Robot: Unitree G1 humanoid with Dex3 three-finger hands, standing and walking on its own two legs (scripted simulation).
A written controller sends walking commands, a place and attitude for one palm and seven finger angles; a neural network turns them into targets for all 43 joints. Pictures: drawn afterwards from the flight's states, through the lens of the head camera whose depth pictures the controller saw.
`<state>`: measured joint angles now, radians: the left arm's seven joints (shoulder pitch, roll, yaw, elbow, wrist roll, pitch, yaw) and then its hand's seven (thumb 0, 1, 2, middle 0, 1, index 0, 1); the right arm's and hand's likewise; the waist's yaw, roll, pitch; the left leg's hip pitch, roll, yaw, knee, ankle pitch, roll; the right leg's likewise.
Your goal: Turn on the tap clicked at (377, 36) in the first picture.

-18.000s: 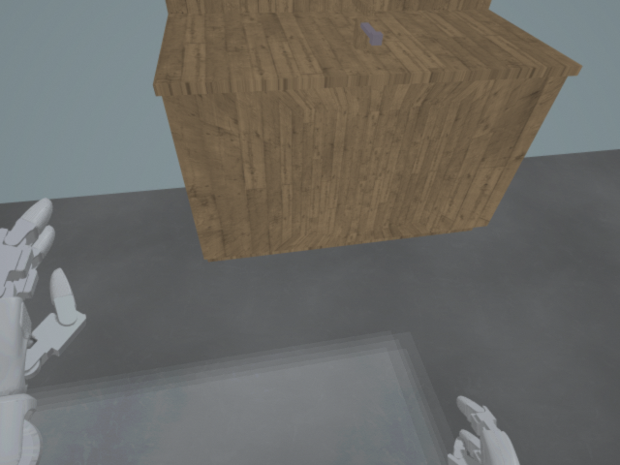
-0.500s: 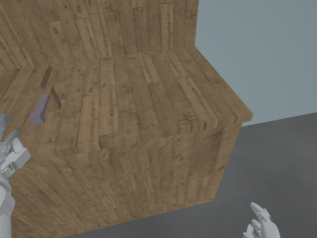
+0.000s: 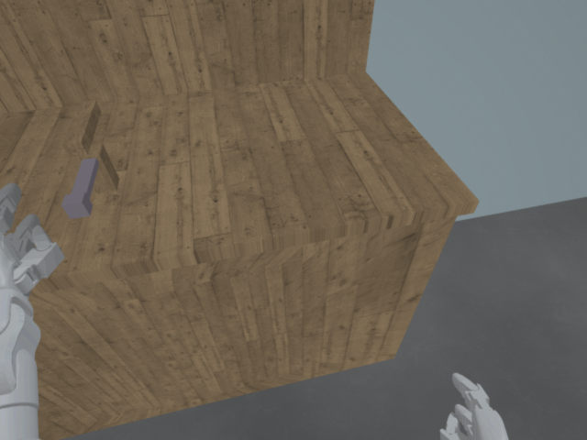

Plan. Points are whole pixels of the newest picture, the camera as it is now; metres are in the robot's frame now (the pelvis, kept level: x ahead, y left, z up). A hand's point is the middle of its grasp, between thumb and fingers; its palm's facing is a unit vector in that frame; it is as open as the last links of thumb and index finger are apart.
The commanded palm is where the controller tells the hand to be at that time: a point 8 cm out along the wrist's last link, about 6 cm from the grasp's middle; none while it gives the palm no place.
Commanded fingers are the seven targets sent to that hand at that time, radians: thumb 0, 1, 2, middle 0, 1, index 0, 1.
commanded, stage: reach beside the lever's end, fingers flat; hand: left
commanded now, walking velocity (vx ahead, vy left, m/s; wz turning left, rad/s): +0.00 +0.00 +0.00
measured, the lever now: (77, 205) +0.38 +0.38 +0.12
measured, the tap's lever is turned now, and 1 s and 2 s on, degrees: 0 0 2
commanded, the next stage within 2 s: push the lever round in 1.04 s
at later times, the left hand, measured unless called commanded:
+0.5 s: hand (56, 226) +0.33 +0.38 +0.12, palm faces +0.56 -0.82 -0.08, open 7.8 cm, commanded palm +0.29 +0.42 +0.12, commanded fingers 0.00 0.90 0.90 -0.15 -0.15 -0.15 -0.15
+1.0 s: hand (55, 224) +0.35 +0.40 +0.10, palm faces +0.56 -0.82 -0.07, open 7.8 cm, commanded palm +0.29 +0.43 +0.12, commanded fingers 0.00 0.90 0.90 -0.15 -0.15 -0.15 -0.15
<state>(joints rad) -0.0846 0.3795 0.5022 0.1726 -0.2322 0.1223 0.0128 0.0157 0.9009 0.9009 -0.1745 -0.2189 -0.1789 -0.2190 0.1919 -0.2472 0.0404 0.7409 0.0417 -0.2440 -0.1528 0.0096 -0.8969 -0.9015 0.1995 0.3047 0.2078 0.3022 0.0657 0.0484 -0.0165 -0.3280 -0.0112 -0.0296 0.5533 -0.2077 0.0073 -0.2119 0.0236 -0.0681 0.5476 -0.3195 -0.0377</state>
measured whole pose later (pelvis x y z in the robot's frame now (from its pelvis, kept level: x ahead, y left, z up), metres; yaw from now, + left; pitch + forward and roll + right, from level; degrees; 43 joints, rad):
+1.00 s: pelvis +0.02 +0.01 -0.01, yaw -2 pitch +7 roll -2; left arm -0.30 0.57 0.69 0.68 -0.17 -0.08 -0.12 0.02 0.90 0.90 -0.15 -0.15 -0.16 -0.15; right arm 0.34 -0.28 0.01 0.69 0.04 -0.14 -0.11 0.01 -0.90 -0.90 0.20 0.30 0.21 0.30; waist -0.01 0.03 -0.07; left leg -0.53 0.01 -0.01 0.70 -0.29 0.02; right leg -0.39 0.04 -0.04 0.64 -0.36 -0.02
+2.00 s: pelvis +0.00 +0.00 -0.01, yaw -1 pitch +5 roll -2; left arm -0.34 0.49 0.57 0.61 -0.18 -0.04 0.00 0.01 0.93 0.92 -0.15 -0.15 -0.16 -0.15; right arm 0.30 -0.27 0.02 0.74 0.04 -0.15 -0.14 0.01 -0.90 -0.90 0.20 0.30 0.21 0.30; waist 0.01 0.03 -0.06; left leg -0.51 0.02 -0.03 0.68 -0.26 0.01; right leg -0.37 0.05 -0.06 0.64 -0.35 -0.04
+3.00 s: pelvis +0.01 +0.00 -0.01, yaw +0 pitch +3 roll -1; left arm -0.40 0.22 0.38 0.45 -0.04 0.07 0.50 0.03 0.97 0.93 -0.15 -0.15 -0.16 -0.15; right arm 0.20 -0.23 0.01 0.78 -0.02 -0.07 -0.11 0.01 -0.90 -0.90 0.20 0.30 0.21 0.30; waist 0.01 0.04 -0.07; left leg -0.43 0.00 -0.03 0.63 -0.25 0.01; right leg -0.30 0.03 -0.06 0.60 -0.34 -0.04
